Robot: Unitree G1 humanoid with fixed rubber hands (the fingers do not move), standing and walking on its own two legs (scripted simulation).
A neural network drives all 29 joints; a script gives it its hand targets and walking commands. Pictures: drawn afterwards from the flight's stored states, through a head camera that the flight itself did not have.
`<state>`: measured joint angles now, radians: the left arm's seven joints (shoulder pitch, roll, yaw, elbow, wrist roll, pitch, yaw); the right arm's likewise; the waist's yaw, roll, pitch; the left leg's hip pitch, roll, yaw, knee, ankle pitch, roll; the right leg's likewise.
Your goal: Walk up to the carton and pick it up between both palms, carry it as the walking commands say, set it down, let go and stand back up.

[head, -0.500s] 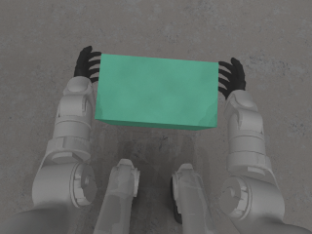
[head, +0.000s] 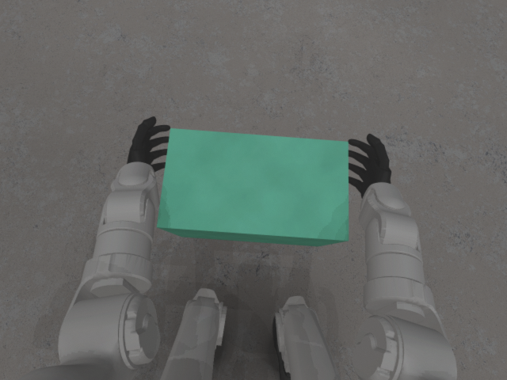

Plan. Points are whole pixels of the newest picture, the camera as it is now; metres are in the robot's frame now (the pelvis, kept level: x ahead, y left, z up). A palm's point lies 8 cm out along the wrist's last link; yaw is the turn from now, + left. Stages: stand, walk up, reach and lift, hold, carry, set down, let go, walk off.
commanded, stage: reach and lift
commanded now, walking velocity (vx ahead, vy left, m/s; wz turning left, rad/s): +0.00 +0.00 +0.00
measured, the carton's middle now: (254, 195) +0.43 +0.02 -0.14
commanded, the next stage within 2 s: none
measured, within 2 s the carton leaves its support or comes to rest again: neither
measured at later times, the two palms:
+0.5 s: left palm (125, 155) +0.42 +0.19 +0.02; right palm (407, 179) +0.41 -0.17 +0.03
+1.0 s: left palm (102, 144) +0.40 +0.19 +0.10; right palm (452, 176) +0.39 -0.18 +0.10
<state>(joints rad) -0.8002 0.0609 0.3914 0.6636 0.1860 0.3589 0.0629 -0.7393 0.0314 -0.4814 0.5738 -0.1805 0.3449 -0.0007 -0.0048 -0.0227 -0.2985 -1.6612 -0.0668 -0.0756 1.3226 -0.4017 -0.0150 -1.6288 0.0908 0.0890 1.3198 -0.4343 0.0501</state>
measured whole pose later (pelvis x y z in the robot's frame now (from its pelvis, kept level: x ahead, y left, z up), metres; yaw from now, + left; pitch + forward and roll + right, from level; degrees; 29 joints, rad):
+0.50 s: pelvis +0.02 +0.00 +0.07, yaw +1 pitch +35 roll -1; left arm -0.65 0.01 0.41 0.61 0.23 0.38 -0.01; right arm -0.58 0.08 -0.47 0.51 -0.22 0.37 0.03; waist -0.01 -0.03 -0.28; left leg -1.30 -0.06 -0.08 1.04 -0.34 -0.01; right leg -1.28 0.08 0.10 1.04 -0.37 0.03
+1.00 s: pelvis +0.05 -0.01 +0.13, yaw +2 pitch +23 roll +0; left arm -0.47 -0.03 0.42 0.50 0.28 0.41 -0.11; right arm -0.40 0.13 -0.43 0.40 -0.26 0.40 0.05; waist -0.02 -0.02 -0.18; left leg -0.85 -0.05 -0.10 0.69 -0.24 -0.01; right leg -0.83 0.05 0.10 0.71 -0.28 0.01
